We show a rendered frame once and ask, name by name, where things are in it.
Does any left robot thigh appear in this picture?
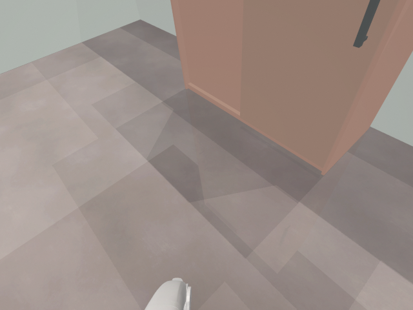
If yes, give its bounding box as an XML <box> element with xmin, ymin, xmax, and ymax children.
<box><xmin>145</xmin><ymin>280</ymin><xmax>192</xmax><ymax>310</ymax></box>

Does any handle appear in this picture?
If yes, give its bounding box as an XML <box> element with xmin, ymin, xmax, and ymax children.
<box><xmin>353</xmin><ymin>0</ymin><xmax>380</xmax><ymax>48</ymax></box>

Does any wardrobe door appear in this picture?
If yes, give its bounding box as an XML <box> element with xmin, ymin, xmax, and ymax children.
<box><xmin>240</xmin><ymin>0</ymin><xmax>400</xmax><ymax>168</ymax></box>
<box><xmin>178</xmin><ymin>0</ymin><xmax>243</xmax><ymax>112</ymax></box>

